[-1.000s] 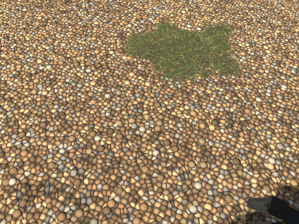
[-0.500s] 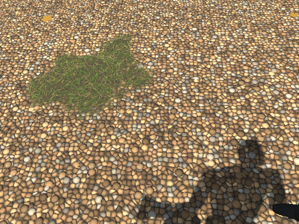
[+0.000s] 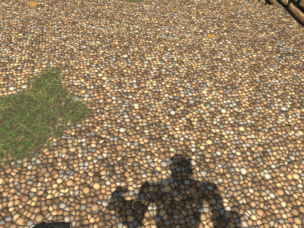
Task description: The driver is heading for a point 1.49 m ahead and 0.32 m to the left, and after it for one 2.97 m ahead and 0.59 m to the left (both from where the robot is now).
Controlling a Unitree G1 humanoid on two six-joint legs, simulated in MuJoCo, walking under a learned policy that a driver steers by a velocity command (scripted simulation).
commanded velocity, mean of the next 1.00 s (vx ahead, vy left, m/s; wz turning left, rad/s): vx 0.33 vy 0.00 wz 0.28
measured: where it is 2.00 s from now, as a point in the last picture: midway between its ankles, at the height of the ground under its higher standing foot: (91, 211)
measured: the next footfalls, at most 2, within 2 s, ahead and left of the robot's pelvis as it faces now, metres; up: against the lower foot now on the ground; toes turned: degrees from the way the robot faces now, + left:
right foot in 0.20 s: +0.04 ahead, -0.12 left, +0.00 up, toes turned +19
left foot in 0.72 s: +0.01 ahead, +0.19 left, +0.00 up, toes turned +30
